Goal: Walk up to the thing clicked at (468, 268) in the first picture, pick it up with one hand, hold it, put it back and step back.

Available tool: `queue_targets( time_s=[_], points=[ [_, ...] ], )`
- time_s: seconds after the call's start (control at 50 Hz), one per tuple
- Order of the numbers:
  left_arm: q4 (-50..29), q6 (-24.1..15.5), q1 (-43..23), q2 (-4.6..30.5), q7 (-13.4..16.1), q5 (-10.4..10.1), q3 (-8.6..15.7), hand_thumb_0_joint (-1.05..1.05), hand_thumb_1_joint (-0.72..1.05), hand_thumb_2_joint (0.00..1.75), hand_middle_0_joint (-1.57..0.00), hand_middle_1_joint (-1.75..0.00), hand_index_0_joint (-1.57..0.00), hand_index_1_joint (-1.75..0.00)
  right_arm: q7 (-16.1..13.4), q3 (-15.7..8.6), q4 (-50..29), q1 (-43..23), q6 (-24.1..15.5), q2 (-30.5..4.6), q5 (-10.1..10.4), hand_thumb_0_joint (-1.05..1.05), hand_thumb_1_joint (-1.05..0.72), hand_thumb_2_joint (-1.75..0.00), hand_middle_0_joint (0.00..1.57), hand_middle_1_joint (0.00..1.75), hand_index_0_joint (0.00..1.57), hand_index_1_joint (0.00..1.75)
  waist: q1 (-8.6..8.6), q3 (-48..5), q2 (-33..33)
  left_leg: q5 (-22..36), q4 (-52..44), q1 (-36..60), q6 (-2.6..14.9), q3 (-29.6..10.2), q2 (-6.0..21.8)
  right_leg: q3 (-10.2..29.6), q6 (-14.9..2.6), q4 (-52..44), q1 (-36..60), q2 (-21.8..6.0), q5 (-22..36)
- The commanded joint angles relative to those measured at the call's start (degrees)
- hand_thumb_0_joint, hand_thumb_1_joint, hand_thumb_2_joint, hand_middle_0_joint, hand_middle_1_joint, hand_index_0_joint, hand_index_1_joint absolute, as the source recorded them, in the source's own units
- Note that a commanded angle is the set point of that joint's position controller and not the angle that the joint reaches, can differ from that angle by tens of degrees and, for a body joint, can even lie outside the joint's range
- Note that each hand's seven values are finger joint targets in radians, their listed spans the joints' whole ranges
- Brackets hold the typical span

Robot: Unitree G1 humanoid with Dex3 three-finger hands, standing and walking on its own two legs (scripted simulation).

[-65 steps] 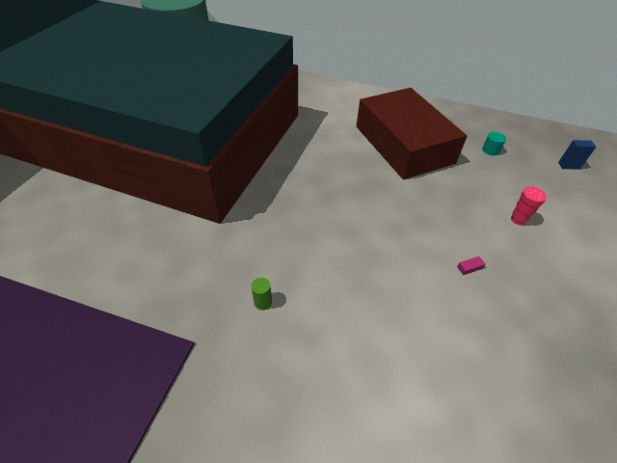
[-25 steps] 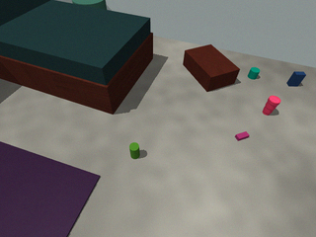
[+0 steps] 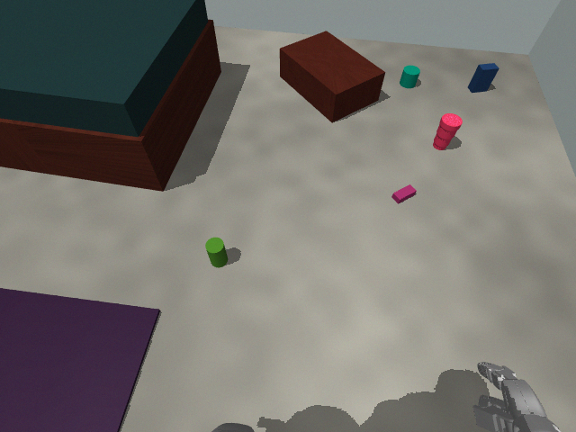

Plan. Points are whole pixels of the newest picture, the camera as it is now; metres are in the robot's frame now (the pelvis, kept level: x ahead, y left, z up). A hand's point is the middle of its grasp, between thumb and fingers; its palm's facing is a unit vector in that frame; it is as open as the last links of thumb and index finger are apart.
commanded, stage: walk up
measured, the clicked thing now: (404, 194) +1.08 -0.46 -0.76
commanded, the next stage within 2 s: none
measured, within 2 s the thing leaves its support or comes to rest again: neither
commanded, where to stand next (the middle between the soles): +0.06 -0.03 m, yaw -68 degrees
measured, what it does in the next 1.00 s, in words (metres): steps on the spot, turning right: right foot, then left foot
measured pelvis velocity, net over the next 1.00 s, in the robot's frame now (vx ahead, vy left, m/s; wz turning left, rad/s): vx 0.02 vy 0.03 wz -0.85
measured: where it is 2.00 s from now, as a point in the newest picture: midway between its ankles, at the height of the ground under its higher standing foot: outside the picture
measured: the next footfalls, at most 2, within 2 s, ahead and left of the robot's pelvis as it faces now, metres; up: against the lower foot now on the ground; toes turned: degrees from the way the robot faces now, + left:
right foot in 0.52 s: -0.03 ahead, -0.09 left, +0.00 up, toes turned -30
left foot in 0.88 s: +0.19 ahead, +0.04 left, +0.00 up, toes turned -44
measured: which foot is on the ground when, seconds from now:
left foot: down 0.00-0.54, up 0.56-0.86, down 0.88-1.00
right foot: down 0.00-0.08, up 0.10-0.50, down 0.52-0.90, up 0.92-1.00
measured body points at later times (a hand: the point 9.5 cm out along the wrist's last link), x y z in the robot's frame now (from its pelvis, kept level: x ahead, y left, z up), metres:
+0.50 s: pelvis -0.01 +0.04 -0.01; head +0.03 +0.01 +0.44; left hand +0.25 +0.27 -0.10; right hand -0.12 -0.28 -0.11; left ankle +0.00 +0.14 -0.74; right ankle -0.06 -0.07 -0.73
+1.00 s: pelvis +0.02 +0.03 -0.02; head +0.07 +0.01 +0.42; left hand +0.33 +0.16 -0.14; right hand -0.14 -0.25 -0.11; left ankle +0.16 +0.07 -0.74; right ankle -0.08 -0.04 -0.67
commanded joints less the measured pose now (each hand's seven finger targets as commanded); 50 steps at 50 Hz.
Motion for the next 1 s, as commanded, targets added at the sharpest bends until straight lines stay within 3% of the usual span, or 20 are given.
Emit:
queue_targets(
  time_s=[0.0, 0.04, 0.06, 0.08, 0.1, 0.16, 0.2, 0.32, 0.44, 0.48, 0.5, 0.52, 0.54, 0.64, 0.72, 0.82, 0.84, 0.88, 0.9, 0.98],
  points=[
    [-11.38, -1.12, -2.61, 15.68, 1.05, 0.24, 4.55, 0.00, 0.90, 0.90, -0.20, -0.30, -0.20, -0.30, -0.43, -3.36, -6.08, 5.30, -0.38, -8.26, -0.55, 0.00, -0.90, -0.90, 0.20, 0.30, 0.20, 0.30, -3.54, -11.47, -10.15, 2.56, -6.42, 2.78, -0.63, 0.19, -1.46, 18.71, -10.90, -2.58, 4.01, -10.33, 25.19],
    [-14.46, -0.47, -6.80, 12.71, 0.66, -0.59, 3.72, 0.00, 0.90, 0.90, -0.20, -0.30, -0.20, -0.30, -1.00, -4.49, -5.68, 12.50, -0.84, -10.14, -1.49, 0.00, -0.90, -0.90, 0.20, 0.30, 0.20, 0.30, -8.46, -12.96, -3.03, 10.36, -25.75, 21.88, 1.04, -3.77, 3.89, 8.90, -3.79, 6.58, -10.91, -2.25, 13.07],
    [-15.38, -0.38, -4.23, 7.69, 0.95, -0.78, 2.52, 0.00, 0.90, 0.90, -0.20, -0.30, -0.20, -0.30, -1.65, -5.43, -7.33, 11.36, -0.97, -14.43, -2.25, 0.00, -0.90, -0.90, 0.20, 0.30, 0.20, 0.30, -6.76, -12.41, 13.46, 19.63, -27.26, 26.14, 4.19, -20.63, 19.85, 0.52, -0.88, 17.79, -20.71, 6.21, -15.78],
    [-14.19, 0.24, 0.50, 13.01, 1.58, -0.17, 3.73, 0.00, 0.90, 0.90, -0.20, -0.30, -0.20, -0.30, -1.47, -6.12, -11.13, 5.45, -0.75, -16.95, -2.02, 0.00, -0.90, -0.90, 0.20, 0.30, 0.20, 0.30, -4.97, -11.34, 12.93, 18.26, -27.18, 16.72, 12.27, -23.50, 28.45, -1.00, 0.20, 26.63, -18.78, 1.73, -22.27],
    [-13.13, 0.71, 0.89, 15.43, 1.40, 0.13, 4.38, 0.00, 0.90, 0.90, -0.20, -0.30, -0.20, -0.30, -1.28, -6.07, -11.86, 3.47, -0.82, -15.55, -1.38, 0.00, -0.90, -0.90, 0.20, 0.30, 0.20, 0.30, -4.25, -8.03, 7.94, 18.24, -28.30, 8.94, 14.43, -20.67, 28.72, -2.55, 0.25, 32.67, -15.07, -0.52, -20.99],
    [-11.45, 1.29, 3.16, 14.38, -1.46, -1.22, 5.00, 0.00, 0.90, 0.90, -0.20, -0.30, -0.20, -0.30, -1.54, -4.46, -12.81, 1.71, -1.87, -11.05, -1.07, 0.00, -0.90, -0.90, 0.20, 0.30, 0.20, 0.30, -1.44, -2.81, 6.58, 16.39, -27.57, 7.09, 7.08, -5.38, 16.43, -4.22, -0.99, 34.42, -14.51, -2.38, -8.38],
    [-12.39, 1.16, 3.50, 13.46, -2.96, -1.38, 4.48, 0.00, 0.90, 0.90, -0.20, -0.30, -0.20, -0.30, -1.27, -4.23, -13.04, 4.70, -2.32, -11.19, -1.15, 0.00, -0.90, -0.90, 0.20, 0.30, 0.20, 0.30, -2.88, -3.20, 10.10, 18.25, -27.16, 10.38, 5.33, -1.24, 14.46, -7.33, -0.21, 30.65, -15.12, -3.14, -5.47],
    [-17.26, 0.70, -4.37, 13.25, -3.60, -1.16, 3.23, 0.00, 0.90, 0.90, -0.20, -0.30, -0.20, -0.30, -0.84, -5.28, -14.73, 15.74, -2.84, -14.48, -1.22, 0.00, -0.90, -0.90, 0.20, 0.30, 0.20, 0.30, -7.34, -4.03, 7.87, 25.15, -25.22, 17.88, 7.20, 1.74, 19.96, -11.86, -0.30, 17.48, -15.24, -5.20, -9.04],
    [-16.23, -0.43, -1.49, 12.54, -3.14, -1.57, 3.20, 0.00, 0.90, 0.90, -0.20, -0.30, -0.20, -0.30, -0.13, -4.82, -17.48, 17.36, -2.29, -14.08, 0.75, 0.00, -0.90, -0.90, 0.20, 0.30, 0.20, 0.30, -6.07, -8.88, 6.16, 32.59, -14.37, 10.92, 7.36, 7.66, 22.40, -15.04, -3.17, 9.86, -1.71, -3.15, -10.45],
    [-15.29, -0.96, 3.31, 13.04, -2.64, -1.27, 3.95, 0.00, 0.90, 0.90, -0.20, -0.30, -0.20, -0.30, -0.01, -4.58, -18.28, 15.72, -2.00, -14.06, 1.45, 0.00, -0.90, -0.90, 0.20, 0.30, 0.20, 0.30, -2.25, -10.00, 4.14, 32.53, -4.52, 6.09, 5.50, 11.77, 19.46, -14.76, -5.79, -0.46, 6.68, -1.78, -6.99],
    [-14.09, -1.67, 8.56, 16.50, -2.10, -1.17, 5.53, 0.00, 0.90, 0.90, -0.20, -0.30, -0.20, -0.30, 0.04, -3.71, -18.60, 16.31, -1.86, -11.24, 1.69, 0.00, -0.90, -0.90, 0.20, 0.30, 0.20, 0.30, 0.99, -12.42, -4.42, 27.77, 9.84, -3.61, 3.02, 13.81, 15.16, -4.89, -8.74, -5.52, 18.48, -4.47, -9.71],
    [-15.55, -2.56, 9.48, 22.10, -1.31, -0.82, 7.01, 0.00, 0.90, 0.90, -0.20, -0.30, -0.20, -0.30, 0.31, -1.91, -21.00, 16.16, -2.05, -6.78, 2.10, 0.00, -0.90, -0.90, 0.20, 0.30, 0.20, 0.30, 1.98, -11.52, -19.64, -3.09, 21.62, -24.08, -1.20, 13.33, 4.19, 21.03, -15.56, -7.21, 28.52, -18.11, 0.03],
    [-16.06, -2.28, 7.74, 22.40, -1.01, -1.90, 6.89, 0.00, 0.90, 0.90, -0.20, -0.30, -0.20, -0.30, -0.34, -2.70, -20.65, 12.90, -1.75, -11.55, 1.47, 0.00, -0.90, -0.90, 0.20, 0.30, 0.20, 0.30, 2.87, -9.69, -14.32, -8.65, 25.90, -23.55, -1.95, 4.00, 5.05, 27.32, -22.16, -7.33, 19.74, -22.74, 3.76],
    [-17.79, -1.83, 0.95, 16.71, -0.02, -2.73, 5.28, 0.00, 0.90, 0.90, -0.20, -0.30, -0.20, -0.30, -0.53, -2.48, -15.28, 16.92, -2.29, -11.84, 0.17, 0.00, -0.90, -0.90, 0.20, 0.30, 0.20, 0.30, -2.31, -3.99, -7.55, 2.84, 17.21, -13.84, -1.23, 4.76, 6.06, 6.45, -13.43, -3.38, 6.04, -10.47, 14.27],
    [-19.37, -1.49, 1.31, 17.16, 0.13, -1.53, 5.38, 0.00, 0.90, 0.90, -0.20, -0.30, -0.20, -0.30, -1.82, -2.48, -15.15, 17.45, -2.23, -10.02, -0.03, 0.00, -0.90, -0.90, 0.20, 0.30, 0.20, 0.30, -2.29, -3.92, -9.87, 4.64, 10.43, -8.58, -0.35, 5.09, 4.26, 7.32, -14.04, 0.78, -0.74, -9.83, 25.49],
    [-22.06, 0.01, -2.10, 15.81, 0.30, -2.09, 4.84, 0.00, 0.90, 0.90, -0.20, -0.30, -0.20, -0.30, -3.26, -2.99, -14.34, 21.84, -3.29, -9.01, -0.32, 0.00, -0.90, -0.90, 0.20, 0.30, 0.20, 0.30, -5.56, -7.33, -7.11, 15.86, -7.05, 6.38, 2.10, 6.28, 0.69, 8.00, -10.13, 11.07, -8.49, -6.09, 20.77],
    [-22.62, 0.11, -1.20, 13.68, 0.43, -2.66, 4.06, 0.00, 0.90, 0.90, -0.20, -0.30, -0.20, -0.30, -3.48, -3.47, -14.78, 22.65, -3.77, -10.74, -1.19, 0.00, -0.90, -0.90, 0.20, 0.30, 0.20, 0.30, -6.12, -8.40, -2.21, 19.19, -12.30, 11.21, 3.47, 0.25, 4.51, 6.37, -6.74, 16.61, -12.23, -3.17, 14.39],
    [-21.32, 0.75, 4.16, 13.50, 1.28, -2.06, 3.61, 0.00, 0.90, 0.90, -0.20, -0.30, -0.20, -0.30, -3.63, -5.26, -16.68, 20.12, -3.96, -18.18, -0.53, 0.00, -0.90, -0.90, 0.20, 0.30, 0.20, 0.30, -4.34, -10.79, 11.06, 26.27, -21.40, 10.97, 15.37, -25.96, 31.07, -4.25, -1.28, 40.65, -17.66, 4.53, -23.94],
    [-19.61, 0.85, 3.58, 16.22, 1.48, -1.67, 4.15, 0.00, 0.90, 0.90, -0.20, -0.30, -0.20, -0.30, -3.32, -5.44, -16.69, 18.77, -4.05, -18.38, -0.06, 0.00, -0.90, -0.90, 0.20, 0.30, 0.20, 0.30, -4.05, -8.69, 8.23, 25.26, -21.86, 6.08, 18.61, -27.79, 32.24, -3.30, -1.26, 46.63, -16.49, 2.03, -24.03],
    [-16.34, 0.94, 5.01, 15.53, -1.14, -2.88, 5.41, 0.00, 0.90, 0.90, -0.20, -0.30, -0.20, -0.30, -3.67, -3.86, -17.31, 14.32, -4.04, -15.31, -0.84, 0.00, -0.90, -0.90, 0.20, 0.30, 0.20, 0.30, -2.68, -4.49, 10.48, 16.39, -19.39, -1.86, 12.12, -5.36, 19.46, -4.72, -1.82, 42.72, -13.65, -1.73, -14.08]
  ],
)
